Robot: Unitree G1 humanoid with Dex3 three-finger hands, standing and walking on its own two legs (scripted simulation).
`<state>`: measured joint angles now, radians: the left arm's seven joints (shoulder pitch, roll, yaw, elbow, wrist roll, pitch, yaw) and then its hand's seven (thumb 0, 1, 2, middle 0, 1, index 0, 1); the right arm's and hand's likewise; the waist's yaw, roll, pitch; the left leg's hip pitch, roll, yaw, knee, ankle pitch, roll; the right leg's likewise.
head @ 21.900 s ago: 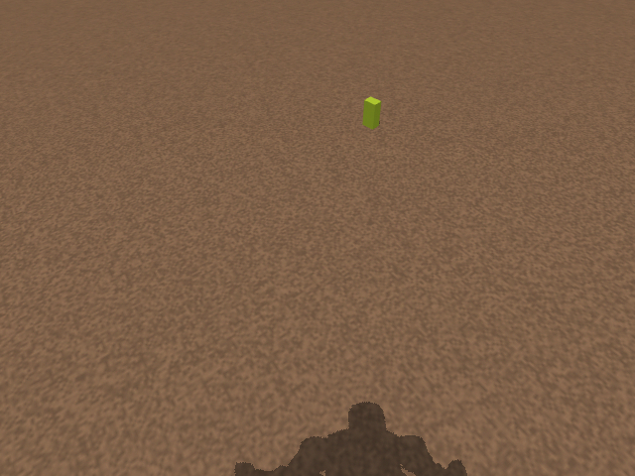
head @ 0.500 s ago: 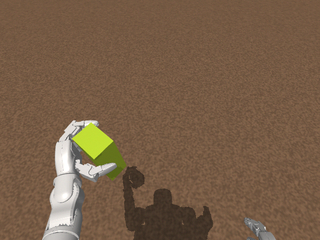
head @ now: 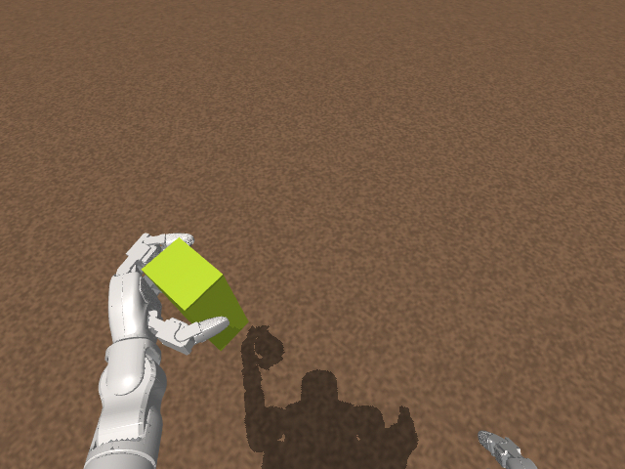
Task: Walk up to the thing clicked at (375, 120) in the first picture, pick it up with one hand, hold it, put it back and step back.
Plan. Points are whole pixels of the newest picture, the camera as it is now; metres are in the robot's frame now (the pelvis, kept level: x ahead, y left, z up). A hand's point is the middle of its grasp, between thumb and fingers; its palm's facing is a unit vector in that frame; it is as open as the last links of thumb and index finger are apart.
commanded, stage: hold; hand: left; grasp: from the side
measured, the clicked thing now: (201, 298) +0.34 +0.16 +0.03
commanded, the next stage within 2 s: crouch in 0.10 s
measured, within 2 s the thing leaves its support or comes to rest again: neither
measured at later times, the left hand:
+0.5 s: hand (191, 310) +0.34 +0.18 +0.01, palm faces +0.24 -0.97 +0.01, open 12.2 cm
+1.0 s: hand (205, 351) +0.38 +0.22 -0.23, palm faces +0.31 -0.95 -0.02, open 12.1 cm
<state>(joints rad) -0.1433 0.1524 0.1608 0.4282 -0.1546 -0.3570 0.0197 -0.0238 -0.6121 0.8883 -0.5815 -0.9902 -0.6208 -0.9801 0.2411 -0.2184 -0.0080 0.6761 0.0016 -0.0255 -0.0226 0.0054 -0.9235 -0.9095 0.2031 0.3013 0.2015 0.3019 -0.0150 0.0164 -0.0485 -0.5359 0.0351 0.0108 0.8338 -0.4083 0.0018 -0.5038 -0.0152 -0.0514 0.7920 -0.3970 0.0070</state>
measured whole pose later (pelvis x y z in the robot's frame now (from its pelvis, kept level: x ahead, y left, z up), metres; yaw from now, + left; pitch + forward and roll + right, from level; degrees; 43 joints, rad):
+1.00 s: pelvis -0.06 +0.00 -0.21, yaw -2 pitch +33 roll -3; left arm -0.57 0.30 0.41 0.99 -0.12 -0.75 0.00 -0.03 -0.61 1.03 -0.55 -1.01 -0.59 -0.99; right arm 0.14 -0.24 0.00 0.70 -0.07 -0.01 0.08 0.00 -0.89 -0.91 0.20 0.30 0.20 0.30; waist -0.08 0.00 -0.19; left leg -1.70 0.05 -0.03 1.80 -0.67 0.01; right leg -1.66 -0.02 -0.06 1.75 -0.66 0.00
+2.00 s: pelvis -0.09 +0.01 -0.42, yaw -10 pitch +27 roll -11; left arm -0.83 0.72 0.64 1.28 -0.04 -0.78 -0.10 -0.02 -0.61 0.99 -0.57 -0.97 -0.62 -0.96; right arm 0.06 -0.33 0.22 0.67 -0.20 0.07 0.11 0.00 -0.89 -0.90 0.21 0.30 0.20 0.30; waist -0.24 -0.09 0.09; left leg -2.29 0.05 -0.18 2.50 -0.70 0.02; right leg -2.19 0.00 -0.16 2.36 -0.66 0.01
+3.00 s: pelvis -0.10 +0.02 -0.44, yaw -15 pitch +18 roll -17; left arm -0.84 0.99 0.63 1.51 -0.04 -0.94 -0.02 -0.02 -0.60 0.96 -0.58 -0.97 -0.62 -0.95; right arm -0.10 -0.38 0.50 0.55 -0.32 0.10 0.11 -0.01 -0.89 -0.90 0.21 0.30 0.21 0.30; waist -0.30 -0.24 0.28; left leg -2.26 0.05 -0.32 2.62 -0.74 0.02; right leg -2.10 0.04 -0.27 2.38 -0.64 0.04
